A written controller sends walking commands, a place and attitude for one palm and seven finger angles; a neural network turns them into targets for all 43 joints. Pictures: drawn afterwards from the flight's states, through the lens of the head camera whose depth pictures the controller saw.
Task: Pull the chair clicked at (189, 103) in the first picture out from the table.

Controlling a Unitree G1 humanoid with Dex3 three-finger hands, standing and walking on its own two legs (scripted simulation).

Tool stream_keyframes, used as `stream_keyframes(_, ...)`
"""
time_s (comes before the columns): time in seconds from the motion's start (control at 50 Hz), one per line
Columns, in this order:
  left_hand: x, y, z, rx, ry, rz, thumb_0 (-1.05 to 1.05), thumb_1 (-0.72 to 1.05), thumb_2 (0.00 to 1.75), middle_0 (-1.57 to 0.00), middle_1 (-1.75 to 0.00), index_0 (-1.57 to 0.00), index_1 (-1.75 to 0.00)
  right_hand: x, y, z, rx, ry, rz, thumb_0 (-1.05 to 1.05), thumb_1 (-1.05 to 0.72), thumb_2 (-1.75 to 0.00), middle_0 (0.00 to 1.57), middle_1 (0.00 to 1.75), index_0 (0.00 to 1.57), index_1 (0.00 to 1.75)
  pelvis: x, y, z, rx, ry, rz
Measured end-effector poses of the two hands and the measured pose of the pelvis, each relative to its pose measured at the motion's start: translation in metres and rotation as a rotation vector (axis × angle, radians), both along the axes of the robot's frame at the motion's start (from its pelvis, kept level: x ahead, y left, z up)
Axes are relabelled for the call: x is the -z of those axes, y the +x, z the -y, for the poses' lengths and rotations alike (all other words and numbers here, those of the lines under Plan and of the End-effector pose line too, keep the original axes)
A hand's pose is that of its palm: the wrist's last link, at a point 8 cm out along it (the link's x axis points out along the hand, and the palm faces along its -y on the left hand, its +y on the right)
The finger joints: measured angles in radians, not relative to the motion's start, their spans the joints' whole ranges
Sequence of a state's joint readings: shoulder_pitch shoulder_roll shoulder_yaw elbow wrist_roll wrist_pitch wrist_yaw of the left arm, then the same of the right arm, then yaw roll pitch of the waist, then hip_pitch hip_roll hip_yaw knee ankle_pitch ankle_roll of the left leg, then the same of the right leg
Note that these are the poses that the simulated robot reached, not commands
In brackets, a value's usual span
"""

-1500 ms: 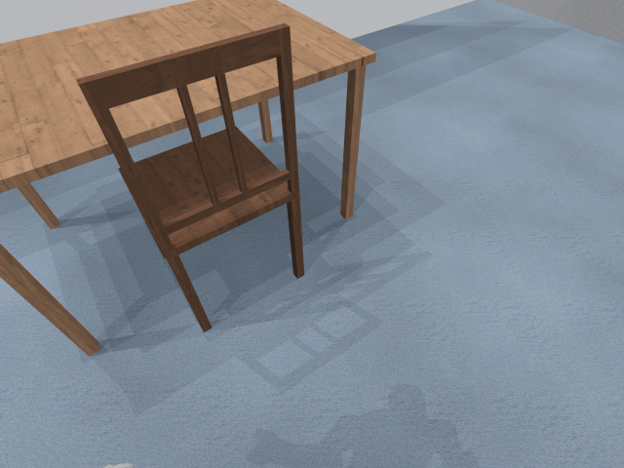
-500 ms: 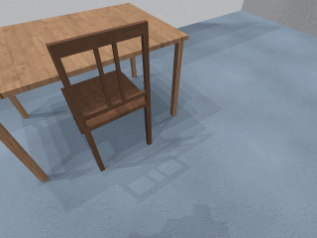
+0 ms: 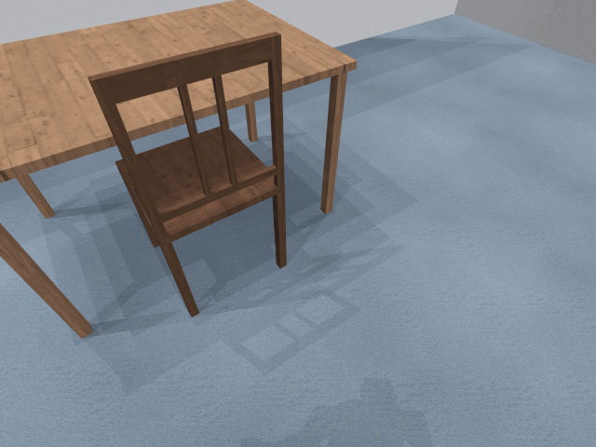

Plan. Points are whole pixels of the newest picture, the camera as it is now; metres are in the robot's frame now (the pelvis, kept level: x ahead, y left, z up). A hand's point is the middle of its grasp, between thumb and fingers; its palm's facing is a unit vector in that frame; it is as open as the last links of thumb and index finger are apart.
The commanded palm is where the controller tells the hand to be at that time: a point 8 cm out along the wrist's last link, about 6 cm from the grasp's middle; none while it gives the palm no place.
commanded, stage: walk to a spot facing it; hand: left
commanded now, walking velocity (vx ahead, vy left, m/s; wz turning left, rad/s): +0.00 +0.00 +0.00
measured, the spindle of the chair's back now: (196, 146) +0.80 +0.31 -0.07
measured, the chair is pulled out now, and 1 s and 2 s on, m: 0.00 0.00 0.00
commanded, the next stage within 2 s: none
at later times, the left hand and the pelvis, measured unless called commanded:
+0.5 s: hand out of the picture +0.05 +0.17 -0.18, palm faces -0.11 -0.96 -0.27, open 7.4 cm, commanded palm none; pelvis -0.02 -0.02 -0.02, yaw -10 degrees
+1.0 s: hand (182, 435) +0.18 +0.20 -0.17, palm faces -0.38 -0.90 -0.20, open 7.4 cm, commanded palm none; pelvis +0.04 +0.02 +0.00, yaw -27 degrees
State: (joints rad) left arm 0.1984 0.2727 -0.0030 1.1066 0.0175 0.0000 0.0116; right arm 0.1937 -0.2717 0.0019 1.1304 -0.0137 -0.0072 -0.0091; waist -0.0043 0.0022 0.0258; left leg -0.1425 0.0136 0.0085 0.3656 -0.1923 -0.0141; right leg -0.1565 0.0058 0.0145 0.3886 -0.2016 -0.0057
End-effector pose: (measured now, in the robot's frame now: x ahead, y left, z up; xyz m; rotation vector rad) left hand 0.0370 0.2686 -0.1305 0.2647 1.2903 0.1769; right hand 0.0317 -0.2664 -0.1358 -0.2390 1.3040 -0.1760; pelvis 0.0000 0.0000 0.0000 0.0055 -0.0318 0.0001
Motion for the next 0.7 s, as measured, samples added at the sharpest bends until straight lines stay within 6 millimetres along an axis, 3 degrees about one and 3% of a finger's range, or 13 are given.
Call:
stream_keyframes(0.26,0.010,0.005,0.011,0.031,-0.020,-0.032,0.01,0.91,0.89,-0.20,-0.29,-0.20,-0.30,0.008,-0.003,-0.009,0.081,0.016,0.049,0.01,-0.90,-0.90,0.20,0.30,0.20,0.30,0.008,-0.004,0.000,0.079,0.011,-0.012)
stream_keyframes(0.44,0.018,0.017,0.040,0.095,-0.015,-0.004,0.01,0.91,0.89,-0.20,-0.29,-0.20,-0.30,0.037,-0.020,0.005,0.178,0.065,0.072,0.01,-0.90,-0.90,0.20,0.30,0.21,0.30,0.028,-0.014,0.020,0.165,0.022,-0.003)
stream_keyframes(0.58,0.005,0.014,0.057,0.127,-0.034,-0.017,0.01,0.91,0.89,-0.20,-0.29,-0.20,-0.30,0.017,-0.022,0.017,0.218,0.051,0.100,0.01,-0.90,-0.90,0.20,0.30,0.20,0.30,0.011,-0.021,0.023,0.225,0.027,-0.029)
stream_keyframes(0.7,-0.001,0.027,0.053,0.182,-0.054,-0.015,0.01,0.90,0.89,-0.21,-0.30,-0.21,-0.30,-0.003,-0.020,0.020,0.257,0.017,0.156,0.01,-0.90,-0.90,0.20,0.29,0.20,0.30,0.002,-0.015,0.015,0.297,0.031,-0.054)
